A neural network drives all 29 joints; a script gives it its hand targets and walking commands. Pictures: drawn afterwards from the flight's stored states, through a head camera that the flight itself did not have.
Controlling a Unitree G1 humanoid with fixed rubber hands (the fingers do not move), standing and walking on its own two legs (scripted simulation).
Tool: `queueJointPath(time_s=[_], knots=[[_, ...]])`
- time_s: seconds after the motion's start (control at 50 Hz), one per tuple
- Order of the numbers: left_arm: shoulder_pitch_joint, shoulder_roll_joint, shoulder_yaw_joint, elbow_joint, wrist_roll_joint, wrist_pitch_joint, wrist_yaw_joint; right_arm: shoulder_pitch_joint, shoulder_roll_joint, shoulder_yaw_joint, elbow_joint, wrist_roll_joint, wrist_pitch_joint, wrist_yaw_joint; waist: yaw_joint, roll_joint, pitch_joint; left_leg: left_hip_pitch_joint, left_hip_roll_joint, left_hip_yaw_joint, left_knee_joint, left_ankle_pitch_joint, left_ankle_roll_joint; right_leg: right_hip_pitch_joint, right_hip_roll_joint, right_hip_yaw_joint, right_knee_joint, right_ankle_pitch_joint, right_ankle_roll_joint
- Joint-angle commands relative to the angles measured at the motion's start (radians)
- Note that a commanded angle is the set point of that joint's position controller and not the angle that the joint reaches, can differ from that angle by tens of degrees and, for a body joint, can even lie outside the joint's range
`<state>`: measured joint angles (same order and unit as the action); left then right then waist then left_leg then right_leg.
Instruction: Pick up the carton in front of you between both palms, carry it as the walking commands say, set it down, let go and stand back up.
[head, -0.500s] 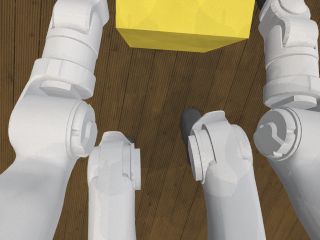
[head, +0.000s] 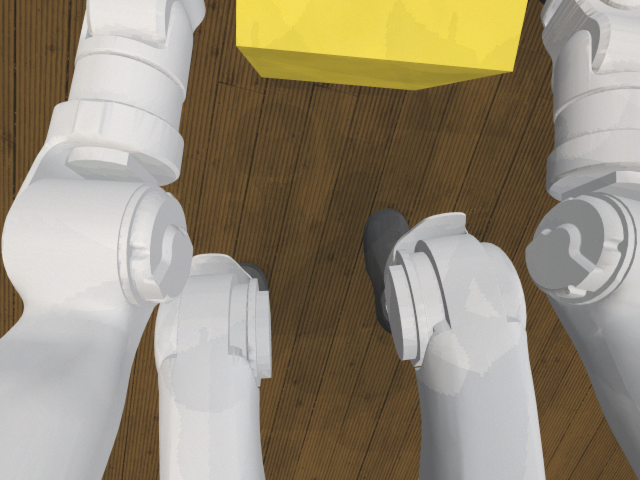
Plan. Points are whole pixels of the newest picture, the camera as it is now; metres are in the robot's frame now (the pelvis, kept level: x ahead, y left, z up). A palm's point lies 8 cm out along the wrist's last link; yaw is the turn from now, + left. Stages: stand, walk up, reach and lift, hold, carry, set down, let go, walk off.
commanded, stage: set down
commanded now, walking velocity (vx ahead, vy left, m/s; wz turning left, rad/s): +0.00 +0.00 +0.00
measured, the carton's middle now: out of the picture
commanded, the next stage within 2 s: let go in 1.46 s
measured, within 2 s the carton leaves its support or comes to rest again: neither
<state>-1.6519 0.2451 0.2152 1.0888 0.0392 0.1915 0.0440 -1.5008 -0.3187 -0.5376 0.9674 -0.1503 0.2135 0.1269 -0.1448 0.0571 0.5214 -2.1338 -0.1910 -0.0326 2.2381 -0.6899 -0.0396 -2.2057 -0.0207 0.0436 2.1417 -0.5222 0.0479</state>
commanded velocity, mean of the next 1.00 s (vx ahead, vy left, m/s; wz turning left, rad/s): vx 0.00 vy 0.00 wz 0.00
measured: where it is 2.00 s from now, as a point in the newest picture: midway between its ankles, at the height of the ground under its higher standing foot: (320, 317)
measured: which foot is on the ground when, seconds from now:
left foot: down 0.00-1.00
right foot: down 0.00-1.00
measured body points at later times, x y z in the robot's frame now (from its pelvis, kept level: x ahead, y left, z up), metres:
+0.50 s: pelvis +0.00 -0.02 -0.01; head +0.38 -0.05 +0.21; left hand +0.62 +0.06 -0.18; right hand +0.54 -0.32 -0.17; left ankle +0.09 +0.10 -0.34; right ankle +0.13 -0.14 -0.34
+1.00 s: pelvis +0.01 -0.02 +0.10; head +0.36 -0.06 +0.38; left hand +0.63 +0.05 -0.01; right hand +0.54 -0.33 -0.01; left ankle +0.09 +0.10 -0.34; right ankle +0.13 -0.14 -0.34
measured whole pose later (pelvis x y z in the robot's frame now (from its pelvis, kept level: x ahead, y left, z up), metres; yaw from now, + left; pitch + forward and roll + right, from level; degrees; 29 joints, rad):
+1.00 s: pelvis +0.01 -0.02 +0.10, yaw +0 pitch +46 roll +2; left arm -1.52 0.36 0.14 0.99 -0.05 0.27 0.10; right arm -1.39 -0.36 -0.37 0.91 0.06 0.23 -0.03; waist -0.15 0.05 0.13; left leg -2.03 -0.09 -0.02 1.83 -0.60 -0.03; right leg -2.12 0.00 0.03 1.76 -0.44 0.01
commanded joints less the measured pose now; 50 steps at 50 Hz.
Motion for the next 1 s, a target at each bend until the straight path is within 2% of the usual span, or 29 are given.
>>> queueJointPath(time_s=[0.0, 0.06, 0.1, 0.14, 0.16, 0.2, 0.3, 0.4, 0.54, 0.64, 0.7, 0.8, 0.92, 0.98], knots=[[-0.278, -0.523, -0.164, 0.02, -0.026, 0.02, -0.133, -0.301, 0.454, 0.18, 0.065, 0.021, 0.006, 0.127, -0.097, 0.104, -0.742, 0.247, 0.032, 0.039, -0.228, 0.169, 0.024, 0.439, 0.059, -0.076, -0.095, 0.198, -0.064], [-0.253, -0.367, -0.149, 0.016, -0.028, 0.0, -0.099, -0.248, 0.302, 0.115, 0.082, 0.016, -0.024, 0.09, -0.109, 0.094, -0.77, 0.294, 0.046, 0.037, -0.22, 0.203, 0.01, 0.467, 0.044, -0.082, -0.084, 0.226, -0.048], [-0.213, -0.089, -0.118, -0.007, -0.022, -0.024, -0.033, -0.165, 0.032, 0.025, 0.102, 0.002, -0.065, 0.014, -0.119, 0.085, -0.808, 0.336, 0.06, 0.042, -0.215, 0.241, -0.005, 0.497, 0.033, -0.094, -0.08, 0.26, -0.031], [-0.217, 0.127, -0.126, -0.041, -0.049, -0.05, 0.04, -0.161, -0.209, -0.009, 0.085, 0.028, -0.128, -0.083, -0.127, 0.077, -0.896, 0.382, 0.069, 0.034, -0.201, 0.324, -0.015, 0.544, 0.029, -0.1, -0.079, 0.335, -0.023], [-0.251, 0.162, -0.146, -0.048, -0.079, -0.058, 0.061, -0.202, -0.256, 0.002, 0.073, 0.056, -0.153, -0.116, -0.132, 0.072, -0.958, 0.4, 0.075, 0.021, -0.188, 0.382, -0.015, 0.564, 0.025, -0.097, -0.071, 0.386, -0.022], [-0.291, 0.196, -0.185, -0.059, -0.135, -0.068, 0.077, -0.249, -0.304, 0.047, 0.083, 0.128, -0.185, -0.143, -0.137, 0.082, -1.045, 0.427, 0.091, 0.002, -0.167, 0.46, -0.016, 0.573, 0.016, -0.088, -0.054, 0.455, -0.027], [-0.316, 0.182, -0.275, -0.101, -0.233, -0.075, 0.071, -0.279, -0.286, 0.183, 0.113, 0.279, -0.194, -0.142, -0.131, 0.117, -1.23, 0.464, 0.11, 0.003, -0.147, 0.51, -0.016, 0.61, 0.004, -0.075, -0.049, 0.543, -0.038], [-0.322, 0.215, -0.279, -0.146, -0.259, -0.058, 0.074, -0.278, -0.296, 0.224, 0.087, 0.329, -0.164, -0.147, -0.129, 0.092, -1.367, 0.424, 0.102, 0.049, -0.159, 0.396, -0.016, 0.77, 0.01, -0.07, -0.08, 0.557, -0.04], [-0.357, 0.276, -0.2, -0.248, -0.22, 0.012, 0.101, -0.336, -0.306, 0.236, -0.075, 0.317, -0.079, -0.197, -0.096, 0.028, -1.61, 0.417, 0.077, 0.117, -0.255, 0.239, -0.001, 1.048, 0.039, -0.094, -0.171, 0.508, -0.039], [-0.263, 0.262, -0.118, -0.12, -0.165, 0.049, 0.083, -0.294, -0.222, 0.238, -0.056, 0.279, -0.028, -0.204, -0.049, -0.039, -1.435, 0.29, 0.072, 0.123, -0.354, 0.134, 0.017, 0.96, 0.043, -0.092, -0.274, 0.367, -0.02], [-0.227, 0.251, -0.074, -0.081, -0.127, 0.041, 0.066, -0.269, -0.181, 0.228, -0.051, 0.254, -0.031, -0.192, -0.032, -0.054, -1.387, 0.243, 0.069, 0.12, -0.402, 0.139, 0.019, 0.92, 0.045, -0.09, -0.317, 0.365, -0.011], [-0.202, 0.234, -0.045, -0.093, -0.088, 0.034, 0.055, -0.216, -0.168, 0.192, -0.073, 0.225, -0.028, -0.175, -0.044, -0.036, -1.444, 0.294, 0.061, 0.116, -0.482, 0.184, 0.017, 0.911, 0.054, -0.103, -0.387, 0.41, -0.003], [-0.194, 0.205, -0.065, -0.205, -0.086, 0.058, 0.059, -0.148, -0.2, 0.154, -0.158, 0.211, -0.004, -0.159, -0.08, 0.038, -1.618, 0.493, 0.05, 0.113, -0.566, 0.289, 0.004, 0.939, 0.066, -0.127, -0.476, 0.503, -0.008], [-0.179, 0.192, -0.073, -0.261, -0.089, 0.077, 0.063, -0.119, -0.214, 0.142, -0.206, 0.211, 0.014, -0.148, -0.087, 0.066, -1.686, 0.584, 0.046, 0.11, -0.612, 0.34, -0.002, 0.968, 0.073, -0.135, -0.522, 0.549, -0.01]])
